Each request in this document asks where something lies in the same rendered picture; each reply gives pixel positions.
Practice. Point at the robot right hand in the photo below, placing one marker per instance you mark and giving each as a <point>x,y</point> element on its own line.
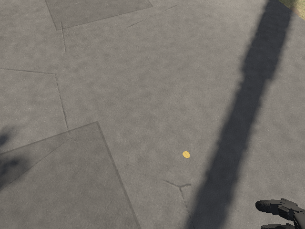
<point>286,209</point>

